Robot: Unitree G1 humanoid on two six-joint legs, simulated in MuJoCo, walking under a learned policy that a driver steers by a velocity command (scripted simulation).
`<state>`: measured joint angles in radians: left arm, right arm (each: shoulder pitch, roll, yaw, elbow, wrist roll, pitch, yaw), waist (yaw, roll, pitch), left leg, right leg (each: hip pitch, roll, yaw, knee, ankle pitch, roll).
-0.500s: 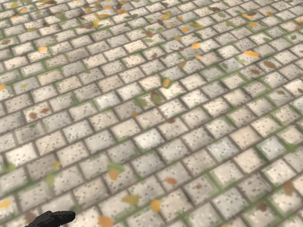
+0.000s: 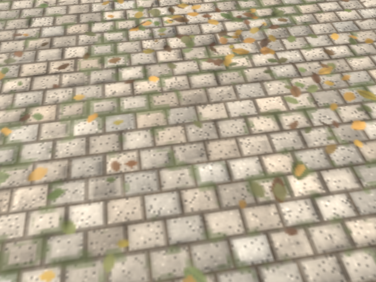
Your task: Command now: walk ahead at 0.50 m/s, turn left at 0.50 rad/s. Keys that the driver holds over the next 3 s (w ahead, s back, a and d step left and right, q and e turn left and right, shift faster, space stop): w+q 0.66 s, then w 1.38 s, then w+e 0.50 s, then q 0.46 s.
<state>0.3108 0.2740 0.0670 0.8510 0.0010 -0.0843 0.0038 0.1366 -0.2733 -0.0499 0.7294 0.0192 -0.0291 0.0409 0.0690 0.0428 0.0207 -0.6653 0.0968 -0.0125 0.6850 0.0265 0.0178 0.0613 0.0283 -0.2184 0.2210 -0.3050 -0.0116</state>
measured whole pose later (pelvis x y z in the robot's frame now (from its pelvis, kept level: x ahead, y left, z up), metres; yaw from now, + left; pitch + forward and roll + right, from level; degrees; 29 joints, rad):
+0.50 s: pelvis +0.29 +0.04 +0.00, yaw +17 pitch +2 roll +0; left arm 0.02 0.28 0.04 0.71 0.00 -0.10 -0.02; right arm 0.35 -0.29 -0.07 0.71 0.02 -0.03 -0.01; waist -0.08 -0.03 0.03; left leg -0.12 -0.11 -0.16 0.39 -0.31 0.07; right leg -0.60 -0.04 0.10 0.55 0.03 0.06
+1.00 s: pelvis +0.54 +0.11 +0.00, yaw +29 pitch +2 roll -2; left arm 0.37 0.29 0.06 0.89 -0.02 -0.08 -0.02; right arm 0.09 -0.26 -0.04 0.62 0.02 -0.05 0.03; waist 0.11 0.04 0.02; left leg -0.60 0.08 -0.03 0.62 -0.06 0.01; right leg 0.01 0.01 -0.09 0.25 -0.29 0.00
